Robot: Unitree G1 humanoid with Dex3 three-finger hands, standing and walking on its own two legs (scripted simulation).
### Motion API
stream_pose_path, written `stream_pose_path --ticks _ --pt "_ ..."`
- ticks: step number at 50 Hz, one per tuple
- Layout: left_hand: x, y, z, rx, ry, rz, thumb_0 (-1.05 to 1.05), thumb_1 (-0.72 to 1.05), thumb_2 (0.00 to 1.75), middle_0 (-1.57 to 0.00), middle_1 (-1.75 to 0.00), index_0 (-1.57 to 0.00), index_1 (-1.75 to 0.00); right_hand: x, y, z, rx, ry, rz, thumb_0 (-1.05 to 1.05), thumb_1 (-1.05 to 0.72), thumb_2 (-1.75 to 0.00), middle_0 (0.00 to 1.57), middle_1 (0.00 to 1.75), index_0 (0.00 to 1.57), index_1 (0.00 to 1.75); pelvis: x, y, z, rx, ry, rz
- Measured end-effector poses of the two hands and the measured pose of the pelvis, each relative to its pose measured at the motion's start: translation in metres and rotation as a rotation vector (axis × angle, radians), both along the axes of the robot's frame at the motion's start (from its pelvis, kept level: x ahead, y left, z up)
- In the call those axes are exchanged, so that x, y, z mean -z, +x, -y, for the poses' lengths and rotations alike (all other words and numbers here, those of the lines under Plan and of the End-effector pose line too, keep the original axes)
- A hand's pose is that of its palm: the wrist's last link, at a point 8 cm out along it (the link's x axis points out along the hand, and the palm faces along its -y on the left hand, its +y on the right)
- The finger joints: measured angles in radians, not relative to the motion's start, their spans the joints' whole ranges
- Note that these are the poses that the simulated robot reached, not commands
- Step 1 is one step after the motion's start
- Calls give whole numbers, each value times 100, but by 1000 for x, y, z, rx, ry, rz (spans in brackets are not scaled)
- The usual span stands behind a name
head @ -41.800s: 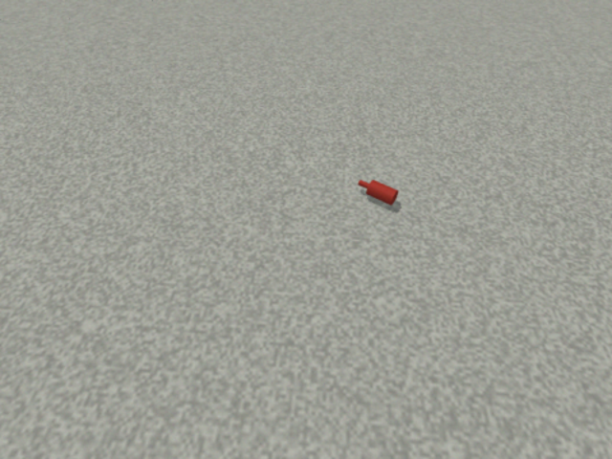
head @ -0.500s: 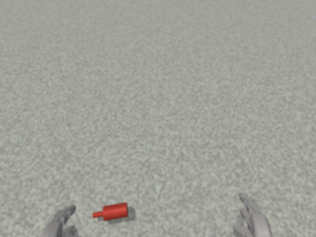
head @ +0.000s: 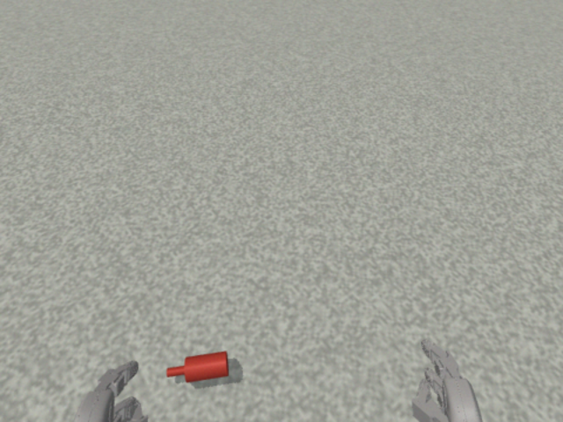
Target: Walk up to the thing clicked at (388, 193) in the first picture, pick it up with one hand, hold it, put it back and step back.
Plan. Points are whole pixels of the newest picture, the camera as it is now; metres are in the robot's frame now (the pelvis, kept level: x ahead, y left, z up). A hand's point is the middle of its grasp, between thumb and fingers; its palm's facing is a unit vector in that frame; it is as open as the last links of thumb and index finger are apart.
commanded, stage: home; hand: left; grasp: from above
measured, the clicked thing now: (197, 368) +0.43 +0.24 -0.68
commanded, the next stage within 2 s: stand in 1.40 s
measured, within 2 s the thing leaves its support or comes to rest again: neither
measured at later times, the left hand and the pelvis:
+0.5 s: hand (145, 419) +0.17 +0.18 -0.04, palm faces +0.05 -0.98 -0.21, open 7.4 cm; pelvis +0.00 +0.00 +0.00, yaw +0 degrees
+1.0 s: hand (142, 416) +0.17 +0.19 -0.04, palm faces +0.05 -0.98 -0.21, open 7.4 cm; pelvis +0.01 +0.00 +0.00, yaw +0 degrees
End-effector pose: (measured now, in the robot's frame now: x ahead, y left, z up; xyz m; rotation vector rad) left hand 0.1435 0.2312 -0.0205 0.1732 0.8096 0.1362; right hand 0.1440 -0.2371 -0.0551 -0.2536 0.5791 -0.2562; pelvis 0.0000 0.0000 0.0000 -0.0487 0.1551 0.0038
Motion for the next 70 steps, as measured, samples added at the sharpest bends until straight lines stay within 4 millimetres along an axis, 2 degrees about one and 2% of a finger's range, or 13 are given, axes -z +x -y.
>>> stream_pose_path --ticks 9,37,70 --pt "0 1 2 5 -2 3 1 91 90 -20 -30 -20 -30 3 -5 3 13 1 -8 1 -90 -90 21 30 21 30 1 0 1 4 2 -5" --pt "-2 9 -1 8 4 7 1 91 90 -20 -30 -20 -30 -1 11 2 4 -13 5 1 -90 -90 21 30 21 30 1 9 -1 3 -1 -15" --pt "-2 7 -3 11 9 15 1 91 90 -20 -30 -20 -30 0 6 1 12 -9 -2 1 -90 -90 21 30 21 30 3 5 -2 4 -3 -17"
